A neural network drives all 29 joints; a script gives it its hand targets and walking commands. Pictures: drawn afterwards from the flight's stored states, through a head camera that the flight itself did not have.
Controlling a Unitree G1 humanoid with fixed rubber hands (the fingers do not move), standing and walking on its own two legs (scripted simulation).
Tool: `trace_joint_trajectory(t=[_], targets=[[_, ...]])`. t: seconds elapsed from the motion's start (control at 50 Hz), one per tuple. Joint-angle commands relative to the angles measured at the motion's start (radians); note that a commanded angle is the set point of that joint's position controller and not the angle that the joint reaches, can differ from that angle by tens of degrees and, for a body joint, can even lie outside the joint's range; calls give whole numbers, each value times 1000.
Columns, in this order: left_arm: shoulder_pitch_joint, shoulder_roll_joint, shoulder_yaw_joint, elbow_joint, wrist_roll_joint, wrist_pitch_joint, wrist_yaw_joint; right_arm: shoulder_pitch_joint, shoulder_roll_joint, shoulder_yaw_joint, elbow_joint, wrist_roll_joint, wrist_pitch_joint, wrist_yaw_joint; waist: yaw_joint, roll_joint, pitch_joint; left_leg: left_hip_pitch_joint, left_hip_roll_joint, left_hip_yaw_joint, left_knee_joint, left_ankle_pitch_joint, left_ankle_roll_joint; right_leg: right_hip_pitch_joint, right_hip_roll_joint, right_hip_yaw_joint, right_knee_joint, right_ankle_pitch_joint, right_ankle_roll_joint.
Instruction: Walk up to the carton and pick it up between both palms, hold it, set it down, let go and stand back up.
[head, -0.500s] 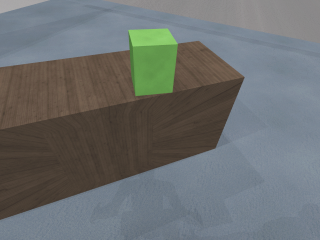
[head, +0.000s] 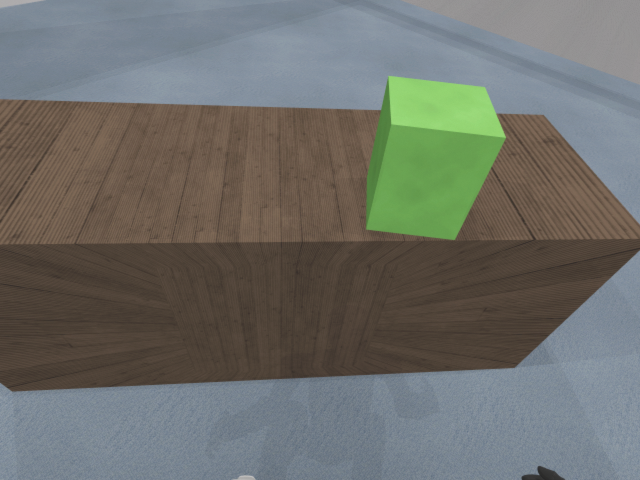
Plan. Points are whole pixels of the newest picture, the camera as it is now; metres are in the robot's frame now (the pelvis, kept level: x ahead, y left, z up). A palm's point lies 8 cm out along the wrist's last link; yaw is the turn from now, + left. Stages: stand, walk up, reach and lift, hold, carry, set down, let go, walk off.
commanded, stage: walk up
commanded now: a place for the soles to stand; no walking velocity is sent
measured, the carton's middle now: (422, 161) +0.70 -0.17 +0.03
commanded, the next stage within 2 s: none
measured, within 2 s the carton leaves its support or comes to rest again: neither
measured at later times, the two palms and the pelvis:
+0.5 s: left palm out of the picture +0.15 +0.23 -0.10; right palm out of the picture +0.20 -0.40 -0.12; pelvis +0.13 -0.08 -0.01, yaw +6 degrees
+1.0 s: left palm (135, 437) +0.21 +0.25 -0.10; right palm (528, 385) +0.32 -0.33 -0.11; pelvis +0.17 -0.06 +0.01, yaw +9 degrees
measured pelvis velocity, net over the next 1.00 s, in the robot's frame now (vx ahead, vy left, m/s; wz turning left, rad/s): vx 0.17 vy -0.06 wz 0.15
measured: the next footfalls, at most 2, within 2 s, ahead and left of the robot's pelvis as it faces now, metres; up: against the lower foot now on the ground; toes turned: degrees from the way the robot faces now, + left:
right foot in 0.28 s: +0.24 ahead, -0.19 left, +0.00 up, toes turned -1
left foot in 0.62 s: +0.23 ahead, +0.05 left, +0.00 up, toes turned +10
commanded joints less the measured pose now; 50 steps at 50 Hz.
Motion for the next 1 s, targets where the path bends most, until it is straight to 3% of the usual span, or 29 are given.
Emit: trace_joint_trajectory(t=[0.0,0.02,0.08,0.14,0.16,0.22,0.26,0.28,0.3,0.32,0.34,0.36,0.42,0.5,0.52,0.56,0.58,0.6,0.62,0.64,0.66,0.7,0.72,0.74,0.78,0.8,0.84,0.9,0.98], targets=[[-14,223,63,-101,-9,-42,20,161,-318,-96,-39,23,-21,-50,-72,90,-119,343,310,-501,-337,36,230,-404,-39,133,108,64,-17],[19,215,62,-85,-7,-41,14,130,-299,-83,-37,19,-22,-49,-49,140,-82,208,270,-415,-345,51,207,-330,-43,124,32,83,-7],[11,211,79,-75,9,-26,-5,97,-310,-86,-56,-4,-34,-43,-43,250,-64,86,258,-391,-355,-72,243,-276,-43,92,-25,106,4],[-53,221,90,-85,20,-25,-21,106,-341,-92,-54,-12,-41,-41,-59,218,-39,17,289,-482,-402,-400,263,-292,-52,100,-95,117,4],[-59,234,99,-84,20,-24,-27,93,-348,-95,-56,-10,-42,-41,-53,228,-30,-18,271,-467,-405,-467,246,-269,-52,95,-108,165,4],[-62,210,99,-56,19,-37,-22,55,-327,-78,-53,-15,-32,-46,-27,234,15,-180,246,-425,-346,-426,222,-132,-5,52,-183,169,-5],[57,214,109,-8,23,-54,-8,12,-268,-51,-49,-21,-18,-48,62,174,-44,-333,151,-261,-101,-278,135,179,72,15,-317,156,-19],[128,252,122,-2,28,-64,3,44,-193,-25,-49,-20,-13,-50,108,-14,-56,-409,50,-155,169,-220,85,250,3,165,-493,-34,-38],[119,378,144,-22,27,-75,11,86,-148,-12,-56,-7,-15,-61,93,-300,-85,-485,-94,-38,483,-287,18,216,-298,710,-819,-263,-128],[1,397,138,-47,20,-71,11,77,-244,-31,-21,-2,-10,-77,48,-166,-67,-420,-33,-133,525,-367,-4,145,-403,889,-877,-248,-239],[-44,349,120,-63,4,-68,14,101,-277,-38,3,2,-11,-78,18,-51,-35,-408,7,-154,562,-281,-3,126,-370,771,-838,-147,-231],[-48,321,113,-53,2,-67,23,108,-275,-41,20,5,-10,-75,18,-31,-8,-389,22,-149,534,-248,2,99,-319,619,-777,-54,-208],[-88,280,86,-37,7,-64,36,172,-242,-41,68,3,-2,-65,-8,-121,-40,-215,53,-96,403,-248,-8,-5,-259,389,-693,155,-194],[-120,273,62,-40,14,-61,48,130,-211,-39,73,5,30,-54,-7,-179,-78,-60,51,-40,208,-224,-11,-52,-241,280,-621,339,-186],[-150,269,58,-41,11,-58,49,153,-212,-43,90,-3,36,-55,-27,-188,-88,-19,42,-34,193,-202,-6,-75,-242,269,-605,370,-175],[-207,259,44,-50,1,-51,51,157,-207,-42,94,-6,36,-56,-69,-146,-122,139,17,-10,63,-78,14,-162,-224,217,-532,373,-157],[-213,240,35,-49,-4,-46,51,142,-213,-45,93,-6,34,-57,-80,-105,-134,203,2,-16,-16,-62,25,-199,-189,177,-481,325,-119],[-204,209,22,-43,-6,-42,51,135,-237,-52,91,-16,33,-61,-95,-8,-154,247,45,-128,-102,-53,46,-255,-145,124,-383,267,-72],[-175,162,12,-33,-13,-35,52,69,-294,-61,67,-17,27,-63,-58,171,-169,205,199,-447,-238,-169,116,-279,-32,42,-241,125,-1],[-182,195,22,-7,-23,-29,60,21,-326,-60,61,-7,31,-63,-57,171,-155,67,283,-557,-294,-218,223,-169,39,20,-218,-46,8],[-156,196,22,19,-17,-31,62,-18,-309,-53,65,-5,34,-61,-30,139,-150,17,281,-540,-275,-172,223,-84,43,46,-244,-57,8],[-135,176,16,64,-13,-42,60,-92,-250,-18,70,0,42,-61,-2,88,-140,-6,190,-369,-186,-35,139,-16,39,47,-374,110,-3],[-139,186,14,75,-9,-47,60,-121,-234,-10,77,-1,42,-59,5,101,-120,-62,142,-286,-133,15,85,21,-1,100,-453,174,-21],[-150,205,15,80,-5,-54,61,-122,-203,1,94,5,45,-56,-2,59,-106,-54,95,-228,-80,37,43,10,-68,185,-520,176,-54],[-206,258,22,82,-3,-57,65,-86,-208,2,144,8,49,-56,-34,36,-129,41,44,-135,14,87,4,-14,-163,288,-575,228,-117],[-223,251,17,93,-4,-60,67,-88,-209,-1,152,6,49,-56,-45,61,-135,67,52,-128,-3,116,9,-21,-164,268,-569,286,-117],[-269,242,9,100,-3,-58,69,-90,-204,-8,168,5,46,-52,-57,22,-154,145,65,-141,-43,200,32,-33,-131,189,-547,365,-80],[-275,191,-3,124,-10,-49,66,-124,-208,-3,181,6,42,-48,-35,52,-191,145,134,-263,-166,224,88,19,-35,81,-475,318,-10],[-293,171,-5,151,-8,-38,62,-192,-195,10,201,1,45,-53,-21,84,-176,71,137,-288,-264,123,72,109,-21,65,-513,259,-4]])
